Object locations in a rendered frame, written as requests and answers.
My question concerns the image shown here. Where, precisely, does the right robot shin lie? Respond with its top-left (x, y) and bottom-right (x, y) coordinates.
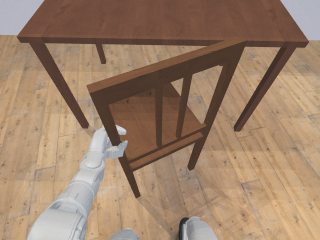
top-left (186, 216), bottom-right (200, 222)

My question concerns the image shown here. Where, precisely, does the robot left thigh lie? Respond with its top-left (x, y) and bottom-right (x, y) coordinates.
top-left (109, 229), bottom-right (140, 240)

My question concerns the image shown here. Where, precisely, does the robot left forearm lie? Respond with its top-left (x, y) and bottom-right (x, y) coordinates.
top-left (27, 151), bottom-right (105, 240)

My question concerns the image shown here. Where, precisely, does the table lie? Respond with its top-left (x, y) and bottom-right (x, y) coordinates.
top-left (17, 0), bottom-right (309, 132)

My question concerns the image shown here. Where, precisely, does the left robot hand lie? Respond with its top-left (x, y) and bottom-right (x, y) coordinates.
top-left (88, 125), bottom-right (128, 159)

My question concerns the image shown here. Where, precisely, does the chair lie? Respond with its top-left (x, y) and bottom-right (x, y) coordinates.
top-left (86, 35), bottom-right (248, 198)

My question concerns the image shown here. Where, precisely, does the robot left upper arm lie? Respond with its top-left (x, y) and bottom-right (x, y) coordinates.
top-left (29, 208), bottom-right (88, 240)

